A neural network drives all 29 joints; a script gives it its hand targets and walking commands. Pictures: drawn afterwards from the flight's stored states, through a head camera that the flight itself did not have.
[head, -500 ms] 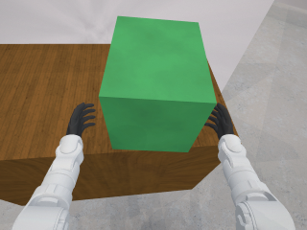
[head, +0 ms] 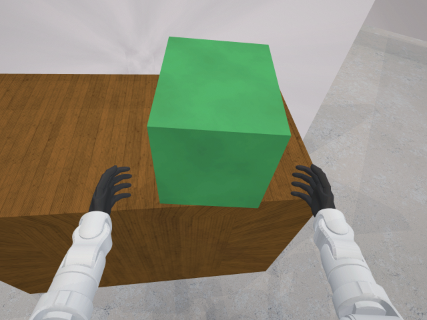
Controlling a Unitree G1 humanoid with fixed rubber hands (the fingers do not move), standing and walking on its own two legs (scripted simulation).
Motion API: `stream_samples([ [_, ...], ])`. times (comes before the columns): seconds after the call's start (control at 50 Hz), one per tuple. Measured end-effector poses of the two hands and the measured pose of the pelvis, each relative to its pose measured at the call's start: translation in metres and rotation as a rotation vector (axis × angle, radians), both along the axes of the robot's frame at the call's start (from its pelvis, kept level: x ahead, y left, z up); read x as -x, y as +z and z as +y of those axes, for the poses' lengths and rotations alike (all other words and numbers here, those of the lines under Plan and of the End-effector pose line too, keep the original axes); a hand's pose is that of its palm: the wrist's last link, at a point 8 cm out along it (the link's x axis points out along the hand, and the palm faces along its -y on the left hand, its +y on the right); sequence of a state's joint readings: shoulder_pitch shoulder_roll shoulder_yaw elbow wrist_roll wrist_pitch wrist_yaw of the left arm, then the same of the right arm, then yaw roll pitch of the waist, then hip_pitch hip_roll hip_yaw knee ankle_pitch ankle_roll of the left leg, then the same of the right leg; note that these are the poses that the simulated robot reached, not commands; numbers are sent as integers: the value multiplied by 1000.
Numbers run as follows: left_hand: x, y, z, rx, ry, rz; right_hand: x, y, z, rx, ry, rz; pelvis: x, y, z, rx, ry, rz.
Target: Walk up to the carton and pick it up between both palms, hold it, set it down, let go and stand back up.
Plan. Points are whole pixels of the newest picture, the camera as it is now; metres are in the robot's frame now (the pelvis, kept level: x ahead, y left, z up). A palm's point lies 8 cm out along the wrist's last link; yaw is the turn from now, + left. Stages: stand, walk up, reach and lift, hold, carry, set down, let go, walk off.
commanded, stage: set down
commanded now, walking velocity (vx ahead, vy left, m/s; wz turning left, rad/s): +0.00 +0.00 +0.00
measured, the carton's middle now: (214, 123) +0.55 +0.01 +0.04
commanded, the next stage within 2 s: none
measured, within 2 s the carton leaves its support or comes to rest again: neither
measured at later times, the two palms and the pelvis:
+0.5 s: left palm (85, 247) +0.25 +0.23 +0.01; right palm (340, 255) +0.25 -0.22 +0.02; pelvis -0.01 +0.00 +0.00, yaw +0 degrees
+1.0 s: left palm (76, 266) +0.22 +0.24 +0.00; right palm (334, 280) +0.21 -0.20 +0.02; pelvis -0.01 +0.02 +0.00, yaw +0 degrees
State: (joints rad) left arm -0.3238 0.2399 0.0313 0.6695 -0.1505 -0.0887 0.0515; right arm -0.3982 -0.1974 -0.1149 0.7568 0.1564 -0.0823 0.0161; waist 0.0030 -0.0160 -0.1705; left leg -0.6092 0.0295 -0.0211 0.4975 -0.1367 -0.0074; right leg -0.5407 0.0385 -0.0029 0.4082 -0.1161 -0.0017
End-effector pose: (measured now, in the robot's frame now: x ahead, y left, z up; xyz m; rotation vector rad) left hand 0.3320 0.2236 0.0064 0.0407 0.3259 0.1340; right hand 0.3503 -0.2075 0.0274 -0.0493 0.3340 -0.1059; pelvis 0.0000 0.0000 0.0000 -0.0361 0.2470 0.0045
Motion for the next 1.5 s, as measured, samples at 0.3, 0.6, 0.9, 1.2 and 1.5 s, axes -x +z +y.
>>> stream_samples([
  [0.3,53,-2,6,4,27,9,63,-5,-14,6,-27,10,6,2,0,-1,3,-92],
  [0.6,91,0,9,14,37,43,115,-5,-10,19,-8,37,8,4,1,-3,7,-163],
  [0.9,109,-8,26,19,30,120,141,-11,7,22,-28,91,8,4,23,0,-1,-190],
  [1.2,108,-22,-6,-7,-12,211,138,-29,-9,-26,0,161,-6,7,8,-19,-10,-220],
  [1.5,110,-51,-10,1,-32,334,130,-51,-20,-13,-39,226,-29,9,3,-26,-12,-190],
])
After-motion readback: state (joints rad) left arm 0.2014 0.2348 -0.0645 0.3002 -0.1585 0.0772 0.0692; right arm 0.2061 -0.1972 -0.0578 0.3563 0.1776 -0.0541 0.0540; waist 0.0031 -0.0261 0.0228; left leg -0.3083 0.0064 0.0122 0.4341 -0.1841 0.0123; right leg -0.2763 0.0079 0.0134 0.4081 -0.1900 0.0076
